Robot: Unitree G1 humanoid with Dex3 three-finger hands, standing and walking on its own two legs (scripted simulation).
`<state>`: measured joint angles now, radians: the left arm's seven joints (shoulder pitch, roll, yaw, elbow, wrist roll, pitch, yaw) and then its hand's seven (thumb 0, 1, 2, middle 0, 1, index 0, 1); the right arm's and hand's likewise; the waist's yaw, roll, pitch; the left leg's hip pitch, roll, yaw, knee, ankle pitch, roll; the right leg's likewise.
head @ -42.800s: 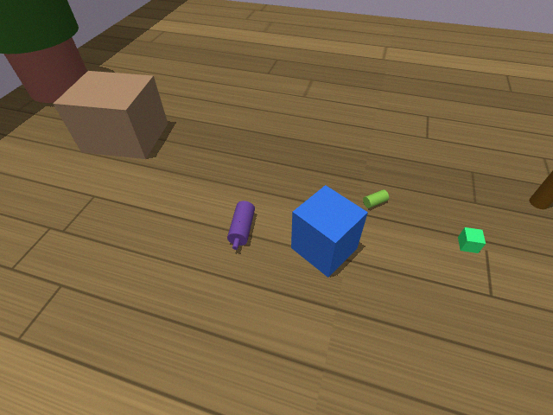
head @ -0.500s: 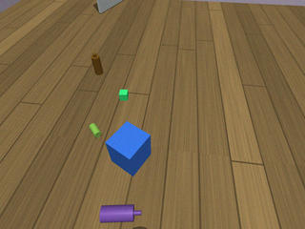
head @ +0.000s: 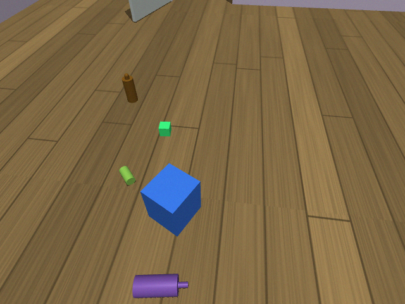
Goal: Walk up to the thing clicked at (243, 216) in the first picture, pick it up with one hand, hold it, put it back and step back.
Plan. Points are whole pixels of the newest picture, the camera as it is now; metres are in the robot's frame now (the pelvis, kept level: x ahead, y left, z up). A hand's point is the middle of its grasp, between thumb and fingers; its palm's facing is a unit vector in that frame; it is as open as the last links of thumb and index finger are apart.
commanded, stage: stand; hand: left
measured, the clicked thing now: (161, 285) +0.34 +0.20 -0.74
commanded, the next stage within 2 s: walk up in 0.28 s
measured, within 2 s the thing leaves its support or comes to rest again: neither
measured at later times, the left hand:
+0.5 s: hand out of the picture +0.05 +0.26 -0.16, palm faces +0.01 -0.92 -0.39, open 7.4 cm
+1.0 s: hand out of the picture -0.02 +0.26 -0.17, palm faces +0.02 -0.94 -0.35, open 7.4 cm
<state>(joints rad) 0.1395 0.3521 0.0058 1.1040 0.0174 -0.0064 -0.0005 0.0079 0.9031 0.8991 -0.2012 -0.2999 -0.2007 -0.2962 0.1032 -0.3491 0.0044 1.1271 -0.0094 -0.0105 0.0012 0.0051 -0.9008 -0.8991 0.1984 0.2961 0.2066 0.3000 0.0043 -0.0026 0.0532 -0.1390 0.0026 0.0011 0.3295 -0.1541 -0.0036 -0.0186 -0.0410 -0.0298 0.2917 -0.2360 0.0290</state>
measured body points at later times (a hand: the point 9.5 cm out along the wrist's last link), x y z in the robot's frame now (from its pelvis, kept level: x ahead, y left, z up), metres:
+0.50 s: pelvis -0.04 -0.01 -0.01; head +0.01 -0.01 +0.44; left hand +0.05 +0.31 -0.14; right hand +0.07 -0.33 -0.14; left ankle +0.02 +0.12 -0.75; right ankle -0.05 -0.13 -0.75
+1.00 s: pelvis -0.08 -0.01 -0.01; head -0.05 +0.00 +0.43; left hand -0.03 +0.30 -0.15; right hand +0.02 -0.30 -0.14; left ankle -0.09 +0.12 -0.75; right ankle -0.09 -0.13 -0.75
